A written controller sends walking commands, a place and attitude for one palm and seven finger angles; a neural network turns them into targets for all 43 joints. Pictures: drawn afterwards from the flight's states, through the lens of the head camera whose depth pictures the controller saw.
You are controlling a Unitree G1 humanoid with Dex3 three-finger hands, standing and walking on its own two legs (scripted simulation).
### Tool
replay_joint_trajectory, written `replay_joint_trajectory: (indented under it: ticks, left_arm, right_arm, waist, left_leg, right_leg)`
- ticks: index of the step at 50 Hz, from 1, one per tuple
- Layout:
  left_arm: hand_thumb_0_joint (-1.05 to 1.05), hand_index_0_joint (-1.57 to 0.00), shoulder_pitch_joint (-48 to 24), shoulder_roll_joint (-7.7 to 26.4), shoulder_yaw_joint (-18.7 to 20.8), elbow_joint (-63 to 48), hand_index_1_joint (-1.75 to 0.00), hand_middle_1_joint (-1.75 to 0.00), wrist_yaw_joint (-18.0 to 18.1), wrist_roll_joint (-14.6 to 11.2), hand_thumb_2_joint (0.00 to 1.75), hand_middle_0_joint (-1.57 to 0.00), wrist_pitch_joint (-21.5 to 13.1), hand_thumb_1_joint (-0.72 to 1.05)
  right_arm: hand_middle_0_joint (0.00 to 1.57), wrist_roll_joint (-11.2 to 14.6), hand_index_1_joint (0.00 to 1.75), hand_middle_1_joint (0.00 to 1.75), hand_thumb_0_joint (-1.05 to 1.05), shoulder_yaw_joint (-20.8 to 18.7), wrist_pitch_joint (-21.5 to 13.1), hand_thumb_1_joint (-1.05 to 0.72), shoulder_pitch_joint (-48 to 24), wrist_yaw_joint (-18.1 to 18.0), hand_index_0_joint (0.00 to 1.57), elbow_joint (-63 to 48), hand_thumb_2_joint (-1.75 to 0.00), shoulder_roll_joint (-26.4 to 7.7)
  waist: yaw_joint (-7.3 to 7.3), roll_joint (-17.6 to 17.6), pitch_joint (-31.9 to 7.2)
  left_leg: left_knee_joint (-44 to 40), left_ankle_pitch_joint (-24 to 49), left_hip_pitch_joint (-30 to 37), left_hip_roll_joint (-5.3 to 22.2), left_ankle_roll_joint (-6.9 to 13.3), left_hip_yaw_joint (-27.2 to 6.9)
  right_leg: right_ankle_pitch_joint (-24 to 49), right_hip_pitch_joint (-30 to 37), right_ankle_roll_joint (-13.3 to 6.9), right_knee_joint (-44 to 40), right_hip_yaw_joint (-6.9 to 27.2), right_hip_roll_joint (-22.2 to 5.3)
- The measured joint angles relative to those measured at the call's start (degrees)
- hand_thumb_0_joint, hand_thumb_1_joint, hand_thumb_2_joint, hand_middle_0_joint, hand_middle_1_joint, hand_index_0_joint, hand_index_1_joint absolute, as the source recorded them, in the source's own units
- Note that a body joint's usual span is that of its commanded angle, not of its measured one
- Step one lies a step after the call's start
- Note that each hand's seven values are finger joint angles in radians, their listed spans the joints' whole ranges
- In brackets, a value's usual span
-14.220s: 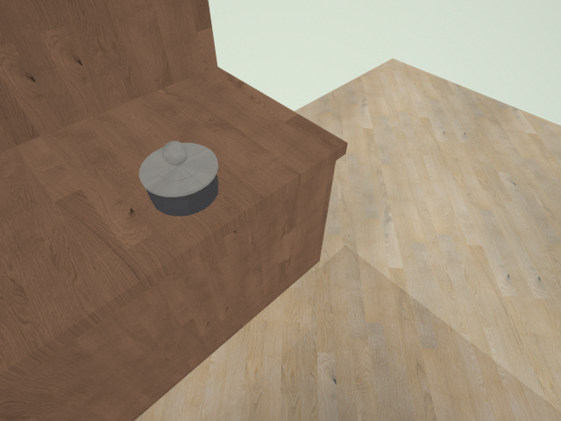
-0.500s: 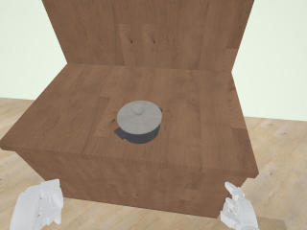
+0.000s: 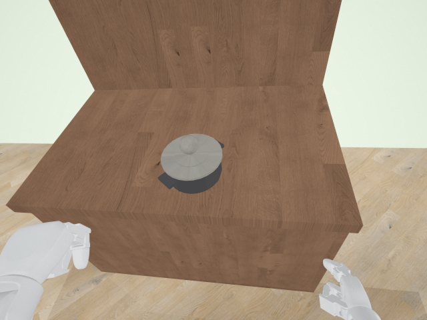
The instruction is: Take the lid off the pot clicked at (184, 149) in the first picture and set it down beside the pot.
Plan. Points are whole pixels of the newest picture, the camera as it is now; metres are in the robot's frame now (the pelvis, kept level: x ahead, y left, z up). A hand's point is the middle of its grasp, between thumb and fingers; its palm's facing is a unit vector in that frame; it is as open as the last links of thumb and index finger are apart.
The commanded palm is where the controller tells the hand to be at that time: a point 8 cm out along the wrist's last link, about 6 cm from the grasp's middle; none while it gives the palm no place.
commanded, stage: reach forward and open the fingers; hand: left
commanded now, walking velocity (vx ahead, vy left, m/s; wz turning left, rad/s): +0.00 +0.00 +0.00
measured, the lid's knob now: (188, 144) +0.54 +0.14 +0.00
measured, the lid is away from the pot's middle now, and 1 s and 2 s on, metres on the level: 0.00 0.00 0.00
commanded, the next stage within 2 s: move the open hand above the knob in 0.82 s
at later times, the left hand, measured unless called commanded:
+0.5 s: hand (68, 234) +0.23 +0.29 +0.08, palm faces -0.21 -0.07 -0.98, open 8.0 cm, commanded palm +0.22 +0.28 +0.14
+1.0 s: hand (81, 212) +0.27 +0.28 +0.08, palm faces -0.23 -0.06 -0.97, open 10.6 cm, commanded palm +0.26 +0.27 +0.15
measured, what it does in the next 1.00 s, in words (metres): stands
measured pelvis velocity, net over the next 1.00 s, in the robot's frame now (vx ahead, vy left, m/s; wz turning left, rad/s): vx -0.02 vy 0.03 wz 0.03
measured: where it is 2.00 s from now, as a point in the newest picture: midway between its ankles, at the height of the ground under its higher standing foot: outside the picture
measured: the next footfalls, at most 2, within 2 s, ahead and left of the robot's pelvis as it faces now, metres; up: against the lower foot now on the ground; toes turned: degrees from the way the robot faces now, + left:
none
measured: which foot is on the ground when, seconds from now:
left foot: down 0.00-1.00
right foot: down 0.00-1.00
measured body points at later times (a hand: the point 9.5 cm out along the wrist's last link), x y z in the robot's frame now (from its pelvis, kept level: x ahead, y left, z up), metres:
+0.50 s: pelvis -0.02 +0.03 +0.01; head +0.00 -0.01 +0.45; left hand +0.23 +0.29 +0.14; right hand +0.18 -0.19 -0.10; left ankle +0.03 +0.13 -0.74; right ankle -0.04 -0.11 -0.74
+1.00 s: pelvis -0.02 +0.03 +0.01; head +0.00 -0.01 +0.45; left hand +0.28 +0.28 +0.14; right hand +0.18 -0.19 -0.10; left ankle +0.03 +0.13 -0.74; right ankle -0.04 -0.11 -0.74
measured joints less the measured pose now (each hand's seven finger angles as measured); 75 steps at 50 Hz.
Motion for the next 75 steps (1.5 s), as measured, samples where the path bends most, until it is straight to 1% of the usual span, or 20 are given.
replay_joint_trajectory:
  ticks: [3, 5, 7, 9, 12, 17, 22, 29, 34, 41, 47, 49, 52, 61, 67, 72, 75]
  left_arm:
    - [0.01, -1.16, -2.8, 0.9, -0.4, 2.7, -1.22, -1.21, -5.0, -0.8, 0.94, -1.17, -0.8, 0.64]
    - [0.01, -1.14, -4.7, 1.5, -0.7, 3.7, -1.15, -1.14, -8.0, -1.1, 0.97, -1.15, -2.4, 0.58]
    - [0.01, -1.12, -6.4, 2.2, -0.6, 4.3, -1.07, -1.06, -9.7, -1.1, 1.00, -1.13, -4.6, 0.52]
    - [0.01, -1.10, -8.2, 2.5, -0.2, 5.5, -1.00, -0.99, -10.4, -1.2, 1.02, -1.11, -6.7, 0.46]
    - [0.00, -1.07, -10.9, 2.3, 0.2, 7.4, -0.89, -0.88, -10.6, -0.8, 1.05, -1.07, -8.4, 0.37]
    - [0.00, -1.00, -14.9, 1.0, -1.3, 8.7, -0.71, -0.70, -9.5, 0.6, 1.10, -1.01, -8.6, 0.23]
    - [0.00, -0.94, -18.7, 0.8, -3.3, 10.7, -0.53, -0.52, -9.0, 2.1, 1.14, -0.94, -7.6, 0.08]
    - [0.00, -0.85, -22.9, -0.2, -5.5, 12.6, -0.28, -0.28, -8.5, 2.9, 1.22, -0.86, -5.6, -0.12]
    - [0.00, -0.81, -26.1, -0.5, -7.1, 14.5, -0.17, -0.16, -8.8, 3.6, 1.26, -0.82, -4.9, -0.23]
    - [0.00, -0.79, -30.0, -0.7, -8.1, 17.7, -0.11, -0.10, -9.4, 4.0, 1.31, -0.80, -3.8, -0.29]
    - [0.00, -0.79, -32.6, -0.5, -8.5, 20.0, -0.09, -0.08, -10.0, 4.2, 1.33, -0.80, -4.0, -0.31]
    - [0.00, -0.79, -34.3, -0.5, -9.4, 21.8, -0.09, -0.08, -10.6, 4.0, 1.33, -0.80, -2.8, -0.31]
    - [0.00, -0.79, -36.5, -0.7, -10.4, 23.1, -0.09, -0.08, -12.3, 3.9, 1.34, -0.80, -1.1, -0.31]
    - [0.00, -0.79, -41.6, -0.8, -11.2, 28.4, -0.09, -0.08, -14.6, 3.6, 1.35, -0.80, -1.7, -0.32]
    - [0.00, -0.79, -45.1, -1.4, -11.6, 31.6, -0.09, -0.08, -14.3, 3.9, 1.35, -0.80, -2.3, -0.32]
    - [0.00, -0.79, -47.6, -1.8, -12.2, 33.6, -0.09, -0.08, -14.2, 4.2, 1.35, -0.80, -1.5, -0.32]
    - [0.00, -0.79, -48.4, -2.1, -12.0, 34.1, -0.09, -0.08, -14.0, 4.1, 1.35, -0.80, -1.6, -0.32]
  right_arm:
    - [0.20, 0.5, 0.30, 0.30, 0.02, -0.3, 0.0, -0.90, -0.3, -0.5, 0.20, 0.0, -0.89, -0.5]
    - [0.20, 0.5, 0.30, 0.30, 0.02, -0.3, -0.4, -0.90, -0.2, -1.0, 0.20, -0.1, -0.89, -0.8]
    - [0.20, 0.4, 0.30, 0.30, 0.02, -0.3, -0.8, -0.91, -0.1, -1.4, 0.20, -0.2, -0.89, -0.8]
    - [0.20, 0.4, 0.30, 0.30, 0.02, -0.4, -0.9, -0.91, 0.0, -1.4, 0.20, -0.4, -0.89, -0.6]
    - [0.20, 0.5, 0.30, 0.30, 0.02, -0.5, -0.8, -0.91, 0.1, -1.0, 0.20, -0.3, -0.89, -0.3]
    - [0.20, 0.5, 0.30, 0.30, 0.02, -0.6, -0.3, -0.91, 0.5, 0.1, 0.20, 0.0, -0.89, 0.0]
    - [0.20, 0.7, 0.30, 0.30, 0.02, -0.2, 0.5, -0.90, 0.5, 1.0, 0.20, 0.7, -0.89, 0.7]
    - [0.20, 0.9, 0.30, 0.30, 0.02, 0.2, 1.2, -0.90, 0.4, 2.2, 0.20, 0.8, -0.89, 1.3]
    - [0.20, 0.9, 0.30, 0.30, 0.02, 0.5, 1.3, -0.90, 0.0, 2.3, 0.20, 0.9, -0.89, 1.5]
    - [0.20, 1.1, 0.30, 0.30, 0.02, 0.8, 1.6, -0.90, -0.4, 2.2, 0.20, 1.0, -0.89, 1.4]
    - [0.20, 1.2, 0.30, 0.30, 0.01, 0.8, 1.6, -0.90, -0.3, 1.8, 0.20, 1.0, -0.89, 0.9]
    - [0.20, 1.4, 0.30, 0.30, 0.01, 0.7, 1.8, -0.90, -0.2, 1.7, 0.20, 1.2, -0.89, 0.6]
    - [0.20, 1.5, 0.30, 0.30, 0.01, 0.4, 1.7, -0.90, -0.1, 1.6, 0.20, 1.3, -0.89, 0.2]
    - [0.20, 1.9, 0.30, 0.30, 0.01, 0.2, 1.9, -0.91, 0.5, 1.2, 0.20, 1.2, -0.89, -0.6]
    - [0.20, 2.1, 0.30, 0.30, 0.01, -0.1, 2.3, -0.91, 1.4, 1.1, 0.20, 1.6, -0.89, -1.0]
    - [0.20, 2.3, 0.30, 0.30, 0.01, -0.4, 2.8, -0.91, 2.1, 1.3, 0.20, 1.8, -0.89, -1.1]
    - [0.20, 2.4, 0.30, 0.30, 0.01, -0.4, 3.0, -0.91, 2.3, 1.5, 0.20, 2.0, -0.89, -1.2]
  waist:
    - [-0.42, 0.7, 0.1]
    - [-0.46, 0.8, 0.2]
    - [-0.53, 0.7, 0.6]
    - [-0.68, 0.4, 0.9]
    - [-0.79, 0.1, 1.7]
    - [-0.80, -0.3, 2.4]
    - [-0.88, -0.7, 2.9]
    - [-1.05, -0.6, 2.7]
    - [-0.99, -0.5, 2.8]
    - [-1.00, -0.6, 2.7]
    - [-1.33, -0.7, 2.8]
    - [-1.51, -0.7, 2.7]
    - [-1.83, -0.6, 2.7]
    - [-3.12, -0.8, 2.5]
    - [-3.79, -1.0, 2.1]
    - [-4.29, -1.1, 1.9]
    - [-4.56, -1.1, 1.7]
  left_leg:
    - [-0.3, 0.4, 0.2, -0.4, 0.3, -0.7]
    - [-0.6, 0.7, 0.3, -0.5, 0.4, -1.0]
    - [-0.8, 1.0, 0.5, -0.6, 0.5, -1.3]
    - [-1.2, 1.3, 0.6, -0.7, 0.6, -1.5]
    - [-1.6, 1.8, 0.7, -0.7, 0.7, -1.4]
    - [-2.8, 2.7, 1.0, -1.2, 1.3, -1.0]
    - [-3.9, 3.5, 1.2, -1.8, 2.0, -0.4]
    - [-4.8, 4.2, 1.2, -2.6, 2.8, 0.2]
    - [-5.1, 4.6, 1.1, -2.9, 3.1, 0.3]
    - [-5.2, 4.8, 1.0, -2.9, 2.9, 0.0]
    - [-5.1, 4.8, 1.0, -2.6, 2.5, -0.3]
    - [-5.0, 4.7, 0.9, -2.6, 2.4, -0.6]
    - [-4.8, 4.6, 0.8, -2.5, 2.2, -0.9]
    - [-4.1, 3.8, 0.5, -1.9, 1.5, -1.1]
    - [-3.7, 3.2, -0.2, -1.7, 1.2, -1.0]
    - [-3.2, 2.6, -0.8, -1.6, 1.1, -0.7]
    - [-2.9, 2.1, -1.1, -1.5, 1.1, -0.5]
  right_leg:
    - [0.3, 0.6, 0.2, -0.6, -0.7, -0.2]
    - [0.6, 1.0, 0.3, -1.2, -1.1, -0.3]
    - [1.0, 1.4, 0.4, -1.7, -1.4, -0.4]
    - [1.5, 1.7, 0.5, -2.3, -1.5, -0.4]
    - [2.3, 2.1, 0.7, -3.3, -1.5, -0.4]
    - [3.4, 2.4, 1.2, -4.7, -1.2, -0.9]
    - [4.2, 2.3, 1.9, -5.4, -0.7, -1.5]
    - [4.8, 1.9, 2.4, -5.7, -0.2, -2.4]
    - [4.9, 1.5, 2.4, -5.5, -0.1, -2.7]
    - [4.8, 1.4, 2.3, -5.3, -0.3, -2.6]
    - [4.7, 1.5, 2.1, -5.2, -0.6, -2.3]
    - [4.5, 1.4, 2.0, -5.0, -0.9, -2.2]
    - [4.1, 1.4, 1.9, -4.6, -1.1, -2.2]
    - [3.3, 1.0, 1.2, -3.9, -1.2, -1.5]
    - [2.7, 0.2, 1.0, -3.4, -1.0, -1.3]
    - [2.1, -0.6, 0.9, -2.8, -0.8, -1.2]
    - [1.8, -1.0, 0.9, -2.6, -0.5, -1.3]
